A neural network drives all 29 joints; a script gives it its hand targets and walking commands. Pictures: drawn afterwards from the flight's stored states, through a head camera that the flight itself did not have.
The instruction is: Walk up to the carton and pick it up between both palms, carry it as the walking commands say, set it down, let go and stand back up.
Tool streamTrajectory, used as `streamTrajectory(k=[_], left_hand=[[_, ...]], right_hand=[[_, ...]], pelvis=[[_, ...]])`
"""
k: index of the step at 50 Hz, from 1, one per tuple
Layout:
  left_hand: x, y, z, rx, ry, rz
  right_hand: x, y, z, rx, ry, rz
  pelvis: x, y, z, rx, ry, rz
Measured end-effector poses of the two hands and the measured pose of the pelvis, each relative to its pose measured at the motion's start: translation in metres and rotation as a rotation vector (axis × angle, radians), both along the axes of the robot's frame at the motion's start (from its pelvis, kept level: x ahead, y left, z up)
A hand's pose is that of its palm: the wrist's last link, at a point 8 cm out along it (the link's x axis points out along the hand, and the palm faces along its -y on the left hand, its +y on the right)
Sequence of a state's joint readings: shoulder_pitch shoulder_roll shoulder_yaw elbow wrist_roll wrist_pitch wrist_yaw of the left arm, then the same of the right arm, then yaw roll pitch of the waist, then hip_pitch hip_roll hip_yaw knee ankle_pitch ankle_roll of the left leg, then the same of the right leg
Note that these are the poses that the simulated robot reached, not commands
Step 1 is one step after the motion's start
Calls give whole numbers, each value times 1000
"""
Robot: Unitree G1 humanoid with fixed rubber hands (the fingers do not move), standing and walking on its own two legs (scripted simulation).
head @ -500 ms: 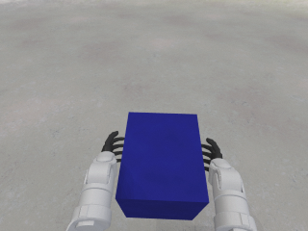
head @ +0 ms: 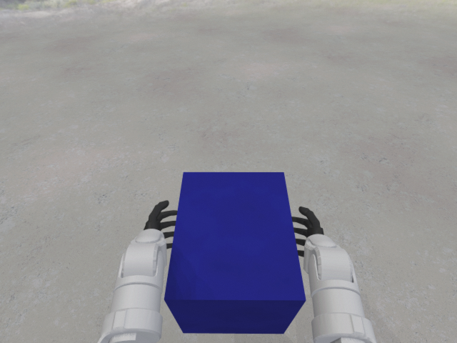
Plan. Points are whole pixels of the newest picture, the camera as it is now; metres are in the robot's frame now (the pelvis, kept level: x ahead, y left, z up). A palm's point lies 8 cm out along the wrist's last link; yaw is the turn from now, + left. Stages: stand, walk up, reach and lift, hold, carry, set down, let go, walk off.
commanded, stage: reach and lift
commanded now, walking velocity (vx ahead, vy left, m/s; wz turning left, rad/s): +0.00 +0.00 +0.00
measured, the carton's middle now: (233, 253) +0.32 +0.00 -0.03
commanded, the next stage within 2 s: hold in 0.62 s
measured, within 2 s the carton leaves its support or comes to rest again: neither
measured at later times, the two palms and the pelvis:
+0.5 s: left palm (150, 235) +0.30 +0.16 +0.05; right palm (312, 250) +0.28 -0.14 +0.04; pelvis +0.01 +0.02 +0.00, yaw -1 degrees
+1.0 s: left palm (151, 246) +0.28 +0.15 +0.05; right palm (313, 247) +0.29 -0.14 +0.04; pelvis -0.01 +0.00 +0.00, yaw +0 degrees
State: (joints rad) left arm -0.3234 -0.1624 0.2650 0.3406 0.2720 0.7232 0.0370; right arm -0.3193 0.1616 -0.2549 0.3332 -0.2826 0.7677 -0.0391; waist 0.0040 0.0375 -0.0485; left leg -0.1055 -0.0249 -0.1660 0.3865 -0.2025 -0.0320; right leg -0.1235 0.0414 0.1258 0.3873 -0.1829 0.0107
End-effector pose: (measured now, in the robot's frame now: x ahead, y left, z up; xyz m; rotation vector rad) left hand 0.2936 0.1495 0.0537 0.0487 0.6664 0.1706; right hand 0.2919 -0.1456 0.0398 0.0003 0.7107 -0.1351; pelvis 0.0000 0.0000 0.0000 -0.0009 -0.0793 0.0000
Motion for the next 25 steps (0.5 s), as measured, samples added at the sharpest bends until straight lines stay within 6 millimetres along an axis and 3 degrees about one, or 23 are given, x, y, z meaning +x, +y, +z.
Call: streamTrajectory(k=[15, 25], left_hand=[[7, 12, -6, -58, -16, -9], [7, 8, 0, 5, 5, -69]], right_hand=[[5, 11, 12, -52, -15, -15], [-10, 5, -2, 11, 5, -19]], pelvis=[[6, 15, 0, -6, 2, -18], [13, 21, 2, -4, -9, -23]])
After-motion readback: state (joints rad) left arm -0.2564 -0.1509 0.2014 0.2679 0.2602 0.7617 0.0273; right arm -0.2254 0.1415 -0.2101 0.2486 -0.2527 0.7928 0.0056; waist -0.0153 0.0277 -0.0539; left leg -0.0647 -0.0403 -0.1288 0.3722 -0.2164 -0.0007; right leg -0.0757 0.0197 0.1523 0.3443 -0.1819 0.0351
